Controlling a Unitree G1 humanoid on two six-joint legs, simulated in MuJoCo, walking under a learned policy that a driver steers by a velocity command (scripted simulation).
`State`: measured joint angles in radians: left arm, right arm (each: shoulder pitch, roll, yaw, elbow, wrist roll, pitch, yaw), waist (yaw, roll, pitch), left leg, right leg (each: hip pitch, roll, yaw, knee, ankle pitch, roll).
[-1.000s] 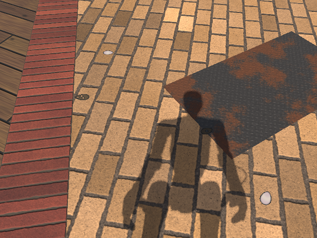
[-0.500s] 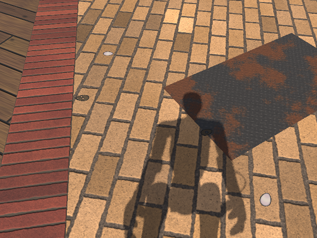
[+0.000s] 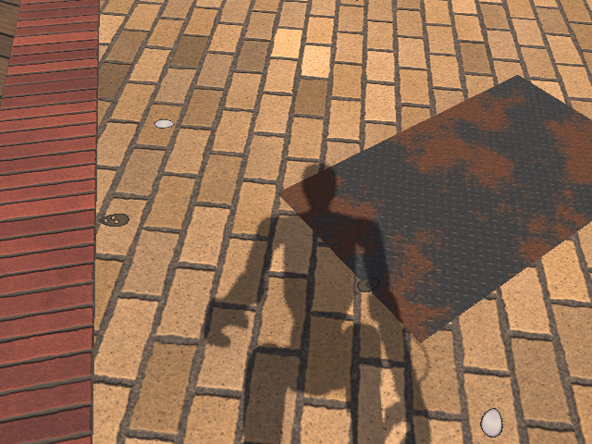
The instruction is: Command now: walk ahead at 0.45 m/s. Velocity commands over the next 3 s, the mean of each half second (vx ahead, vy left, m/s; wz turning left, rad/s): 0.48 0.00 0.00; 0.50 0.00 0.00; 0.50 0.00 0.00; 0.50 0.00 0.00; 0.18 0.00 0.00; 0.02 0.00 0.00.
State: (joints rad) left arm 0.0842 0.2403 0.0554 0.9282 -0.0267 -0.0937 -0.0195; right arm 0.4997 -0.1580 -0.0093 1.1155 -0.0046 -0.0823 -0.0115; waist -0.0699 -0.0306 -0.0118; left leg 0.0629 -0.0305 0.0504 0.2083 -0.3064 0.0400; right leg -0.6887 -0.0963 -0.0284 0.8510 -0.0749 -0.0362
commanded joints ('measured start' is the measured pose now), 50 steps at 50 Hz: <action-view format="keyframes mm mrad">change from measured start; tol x32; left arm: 1 -185 6 -17 -108 -3 -8 -13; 10 369 270 71 16 21 -3 -19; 50 73 69 23 -45 21 17 31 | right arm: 1 32 -193 -34 -41 9 -10 -16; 32 -605 -137 -47 -327 28 -25 42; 38 -25 -393 -138 -183 7 -27 37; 50 -201 -213 -74 -179 2 -31 15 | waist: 1 2 122 170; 8 233 169 -92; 10 171 -251 -414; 20 45 -9 51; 34 109 -44 78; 39 -52 251 -384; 50 67 78 36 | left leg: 1 -161 229 -108 -141 347 139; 8 -44 233 -21 396 978 53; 10 -626 -36 -92 1085 -208 -21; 12 -795 52 -171 1216 -151 27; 33 -739 113 -48 307 292 14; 36 -339 29 17 274 246 77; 38 362 417 -635 212 60 307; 50 -206 251 -182 -97 342 191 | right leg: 1 43 44 -45 -197 101 6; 8 572 135 -58 -289 18 -122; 10 1153 -308 742 -467 -337 -350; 18 434 -114 229 -729 -21 -214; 36 730 -105 46 -338 554 -96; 39 -18 134 149 486 -478 -6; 50 -27 -64 80 51 15 23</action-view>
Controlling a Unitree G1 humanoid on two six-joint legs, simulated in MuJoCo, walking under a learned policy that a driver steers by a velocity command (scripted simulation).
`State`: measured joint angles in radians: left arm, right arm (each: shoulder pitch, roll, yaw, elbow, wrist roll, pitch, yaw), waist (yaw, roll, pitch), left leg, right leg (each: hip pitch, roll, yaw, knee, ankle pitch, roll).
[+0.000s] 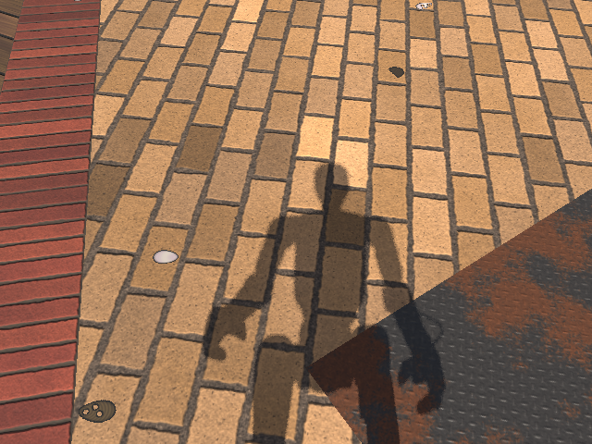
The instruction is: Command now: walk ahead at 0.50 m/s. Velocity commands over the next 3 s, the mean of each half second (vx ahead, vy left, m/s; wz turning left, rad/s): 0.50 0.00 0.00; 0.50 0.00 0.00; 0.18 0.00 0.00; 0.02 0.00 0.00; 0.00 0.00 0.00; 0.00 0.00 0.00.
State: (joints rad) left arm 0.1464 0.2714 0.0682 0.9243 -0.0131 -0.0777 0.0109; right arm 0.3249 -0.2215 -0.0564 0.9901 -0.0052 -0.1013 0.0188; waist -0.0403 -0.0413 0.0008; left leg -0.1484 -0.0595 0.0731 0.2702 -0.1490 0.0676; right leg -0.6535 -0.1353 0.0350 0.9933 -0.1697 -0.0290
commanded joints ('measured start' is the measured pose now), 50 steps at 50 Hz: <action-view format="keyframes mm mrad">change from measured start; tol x32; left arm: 1 -21 32 8 -50 7 -1 -3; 50 148 65 19 14 -6 -19 4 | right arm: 1 -15 -150 -27 -50 5 -9 -19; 16 180 -2 18 -32 6 15 -23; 38 -435 -81 -9 -207 28 4 14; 44 119 -325 -91 -62 8 3 7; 50 -142 -101 -20 -104 -12 -9 11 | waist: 1 30 93 29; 17 159 -181 -371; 50 52 110 -46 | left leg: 1 9 269 -182 -163 185 152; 14 178 263 -72 251 620 54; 16 -440 7 -46 925 -271 -50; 18 -640 86 -180 1092 -353 -14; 39 -512 136 -68 242 122 -10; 42 -77 59 -7 213 99 54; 44 573 462 -701 122 -60 290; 50 7 306 -309 -56 302 165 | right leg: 1 -59 -18 10 -154 163 18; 12 58 74 -50 -484 113 -46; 14 402 138 -102 -501 110 -92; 16 1066 -253 576 -591 -69 -325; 24 472 -101 183 -848 126 -216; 42 678 -63 -32 -455 665 -91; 45 -60 158 85 337 -406 -8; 50 73 -1 33 180 -147 -14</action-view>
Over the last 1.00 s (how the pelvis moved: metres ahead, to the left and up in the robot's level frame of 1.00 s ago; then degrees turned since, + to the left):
0.58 0.02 0.01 0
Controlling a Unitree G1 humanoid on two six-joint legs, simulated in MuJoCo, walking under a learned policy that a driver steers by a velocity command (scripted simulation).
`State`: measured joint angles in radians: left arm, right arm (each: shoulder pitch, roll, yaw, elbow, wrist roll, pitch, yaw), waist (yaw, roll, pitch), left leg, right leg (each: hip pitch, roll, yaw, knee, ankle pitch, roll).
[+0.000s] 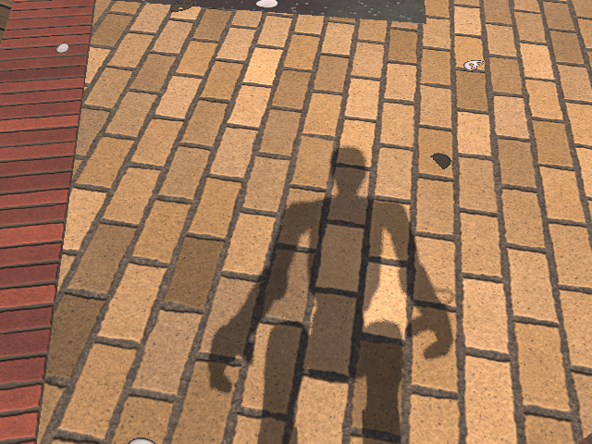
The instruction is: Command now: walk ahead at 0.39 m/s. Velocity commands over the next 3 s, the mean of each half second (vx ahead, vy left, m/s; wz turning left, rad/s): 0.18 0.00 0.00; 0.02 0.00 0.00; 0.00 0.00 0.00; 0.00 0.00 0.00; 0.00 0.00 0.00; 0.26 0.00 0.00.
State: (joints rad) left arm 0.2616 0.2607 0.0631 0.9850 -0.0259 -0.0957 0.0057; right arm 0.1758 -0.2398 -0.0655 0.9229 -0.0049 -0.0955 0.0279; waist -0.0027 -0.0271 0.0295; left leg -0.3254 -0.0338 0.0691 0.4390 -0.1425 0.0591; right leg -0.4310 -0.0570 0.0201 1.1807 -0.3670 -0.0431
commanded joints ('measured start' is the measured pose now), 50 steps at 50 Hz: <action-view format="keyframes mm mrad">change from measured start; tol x16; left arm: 1 55 53 23 -40 9 11 13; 23 -258 87 6 -82 33 77 9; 50 -209 55 9 44 23 105 25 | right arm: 1 19 -87 -10 -25 -12 -17 1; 14 55 -134 -9 59 15 34 -43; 17 268 -30 18 101 -14 25 -44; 50 167 -50 28 172 -3 81 -68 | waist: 1 31 88 -70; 14 21 98 -79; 18 -13 -150 -272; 25 -32 -10 -24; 50 -6 32 -11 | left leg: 1 150 274 -255 -224 433 180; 5 100 228 -104 -217 665 163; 13 215 236 -109 -115 520 119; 15 210 176 -104 -5 409 58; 19 -30 46 -68 240 -369 -77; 31 83 90 -74 -9 13 -45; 50 34 89 -70 -53 -121 -39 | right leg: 1 -120 -77 39 -42 41 11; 14 78 14 -14 -709 382 1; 17 523 -203 185 -664 1058 -177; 24 104 -58 97 -848 9 -30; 31 311 -19 35 -671 583 -63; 50 291 8 19 -700 372 -28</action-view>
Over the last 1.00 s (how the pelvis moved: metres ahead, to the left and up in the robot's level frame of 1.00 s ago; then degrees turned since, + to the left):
0.57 -0.01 -0.01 0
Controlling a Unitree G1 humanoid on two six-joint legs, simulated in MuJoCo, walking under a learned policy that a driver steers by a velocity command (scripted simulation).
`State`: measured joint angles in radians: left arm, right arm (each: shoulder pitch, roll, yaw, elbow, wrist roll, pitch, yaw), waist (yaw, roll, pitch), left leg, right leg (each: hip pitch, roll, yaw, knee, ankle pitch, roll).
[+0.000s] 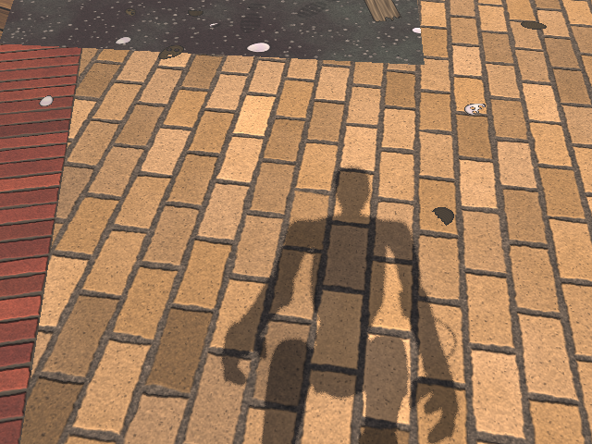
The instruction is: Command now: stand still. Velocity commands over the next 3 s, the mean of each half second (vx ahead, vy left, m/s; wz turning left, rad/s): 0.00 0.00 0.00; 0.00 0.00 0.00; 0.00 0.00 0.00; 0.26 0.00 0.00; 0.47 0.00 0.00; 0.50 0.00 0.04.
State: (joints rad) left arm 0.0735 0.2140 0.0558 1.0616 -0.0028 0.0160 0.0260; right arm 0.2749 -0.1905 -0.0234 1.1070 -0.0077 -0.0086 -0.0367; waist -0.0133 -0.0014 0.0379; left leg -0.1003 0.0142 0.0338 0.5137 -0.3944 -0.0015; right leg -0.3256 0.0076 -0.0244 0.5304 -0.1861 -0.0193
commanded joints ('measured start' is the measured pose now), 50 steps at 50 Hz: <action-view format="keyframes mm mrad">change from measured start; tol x2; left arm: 1 -20 102 15 -29 0 -6 5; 22 26 90 6 22 -1 -7 13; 50 61 81 1 34 -5 -5 18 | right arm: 1 71 -97 -14 -11 -1 -6 -4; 50 212 -46 -7 -19 3 -19 -6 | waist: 1 5 7 -16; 50 13 12 8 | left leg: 1 -192 41 -34 -131 124 22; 15 -200 35 -30 -151 89 25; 50 -193 30 -26 -154 150 27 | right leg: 1 185 -57 64 -52 182 -51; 14 172 -53 67 -70 126 -43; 50 175 -51 66 -58 177 -42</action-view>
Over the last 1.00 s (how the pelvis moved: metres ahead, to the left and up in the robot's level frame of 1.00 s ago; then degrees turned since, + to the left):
0.18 -0.03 -0.01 0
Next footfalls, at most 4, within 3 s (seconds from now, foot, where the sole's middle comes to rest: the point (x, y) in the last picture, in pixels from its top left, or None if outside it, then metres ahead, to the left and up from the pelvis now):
2.34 left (255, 437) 0.52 0.11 -0.77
2.90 right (352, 314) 0.84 -0.13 -0.77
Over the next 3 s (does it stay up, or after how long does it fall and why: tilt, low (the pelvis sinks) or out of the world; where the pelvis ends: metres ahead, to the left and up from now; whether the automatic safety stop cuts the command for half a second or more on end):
stays up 0.71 -0.03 0.00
